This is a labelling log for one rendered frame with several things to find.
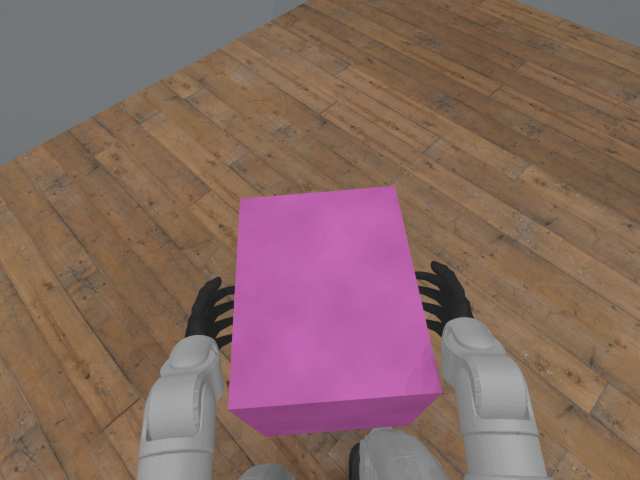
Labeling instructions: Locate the right robot thigh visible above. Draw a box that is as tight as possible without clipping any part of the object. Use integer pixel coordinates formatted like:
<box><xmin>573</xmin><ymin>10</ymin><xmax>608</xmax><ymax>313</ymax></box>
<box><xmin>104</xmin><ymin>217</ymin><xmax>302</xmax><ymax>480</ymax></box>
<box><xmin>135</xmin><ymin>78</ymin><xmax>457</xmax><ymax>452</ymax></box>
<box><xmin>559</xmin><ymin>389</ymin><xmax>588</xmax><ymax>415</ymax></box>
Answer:
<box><xmin>359</xmin><ymin>429</ymin><xmax>450</xmax><ymax>480</ymax></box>

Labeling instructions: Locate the robot right hand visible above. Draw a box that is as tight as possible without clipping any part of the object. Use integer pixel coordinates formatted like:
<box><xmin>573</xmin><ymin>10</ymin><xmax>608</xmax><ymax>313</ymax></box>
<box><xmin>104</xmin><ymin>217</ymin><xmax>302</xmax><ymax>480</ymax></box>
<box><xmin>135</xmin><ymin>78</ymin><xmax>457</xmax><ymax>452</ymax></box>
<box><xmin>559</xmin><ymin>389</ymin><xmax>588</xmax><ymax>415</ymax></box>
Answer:
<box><xmin>415</xmin><ymin>261</ymin><xmax>474</xmax><ymax>337</ymax></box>

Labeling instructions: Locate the left robot forearm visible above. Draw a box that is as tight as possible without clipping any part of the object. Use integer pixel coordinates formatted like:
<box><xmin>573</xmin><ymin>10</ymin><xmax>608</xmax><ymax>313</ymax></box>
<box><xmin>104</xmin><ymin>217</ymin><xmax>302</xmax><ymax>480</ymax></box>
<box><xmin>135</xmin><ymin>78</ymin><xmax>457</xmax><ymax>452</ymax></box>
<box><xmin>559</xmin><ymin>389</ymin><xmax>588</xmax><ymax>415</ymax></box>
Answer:
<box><xmin>136</xmin><ymin>335</ymin><xmax>225</xmax><ymax>480</ymax></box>

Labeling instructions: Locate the right robot forearm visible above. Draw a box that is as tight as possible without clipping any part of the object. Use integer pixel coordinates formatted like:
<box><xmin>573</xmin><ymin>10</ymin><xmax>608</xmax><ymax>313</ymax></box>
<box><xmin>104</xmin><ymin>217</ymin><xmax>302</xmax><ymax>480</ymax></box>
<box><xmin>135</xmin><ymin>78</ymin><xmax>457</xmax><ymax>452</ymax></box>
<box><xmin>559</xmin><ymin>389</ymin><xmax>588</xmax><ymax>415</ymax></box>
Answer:
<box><xmin>441</xmin><ymin>317</ymin><xmax>555</xmax><ymax>480</ymax></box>

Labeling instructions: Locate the robot left hand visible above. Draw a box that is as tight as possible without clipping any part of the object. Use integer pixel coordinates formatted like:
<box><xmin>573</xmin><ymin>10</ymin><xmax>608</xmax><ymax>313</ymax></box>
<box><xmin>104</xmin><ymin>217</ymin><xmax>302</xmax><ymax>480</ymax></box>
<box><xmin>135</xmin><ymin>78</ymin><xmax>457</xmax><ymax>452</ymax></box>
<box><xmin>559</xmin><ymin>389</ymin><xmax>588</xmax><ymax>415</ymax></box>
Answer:
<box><xmin>185</xmin><ymin>277</ymin><xmax>235</xmax><ymax>350</ymax></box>

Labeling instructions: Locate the carton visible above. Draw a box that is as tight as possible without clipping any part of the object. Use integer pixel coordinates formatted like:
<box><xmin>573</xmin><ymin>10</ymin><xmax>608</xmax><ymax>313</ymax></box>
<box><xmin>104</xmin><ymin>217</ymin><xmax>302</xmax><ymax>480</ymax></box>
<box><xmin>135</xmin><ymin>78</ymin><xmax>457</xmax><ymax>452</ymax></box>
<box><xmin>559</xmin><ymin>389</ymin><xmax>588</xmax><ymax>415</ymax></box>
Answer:
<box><xmin>228</xmin><ymin>186</ymin><xmax>442</xmax><ymax>437</ymax></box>

